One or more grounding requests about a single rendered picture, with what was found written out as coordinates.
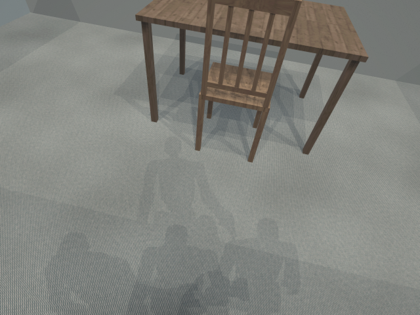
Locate table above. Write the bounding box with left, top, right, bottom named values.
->
left=135, top=0, right=369, bottom=155

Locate chair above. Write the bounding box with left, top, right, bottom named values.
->
left=195, top=0, right=302, bottom=163

